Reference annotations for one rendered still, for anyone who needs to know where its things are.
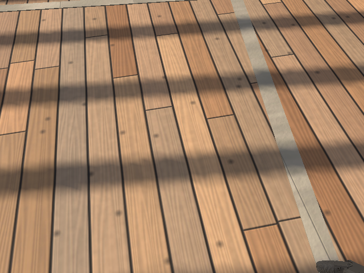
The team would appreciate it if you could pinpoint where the robot right hand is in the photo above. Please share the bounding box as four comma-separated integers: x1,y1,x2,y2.
316,260,364,273

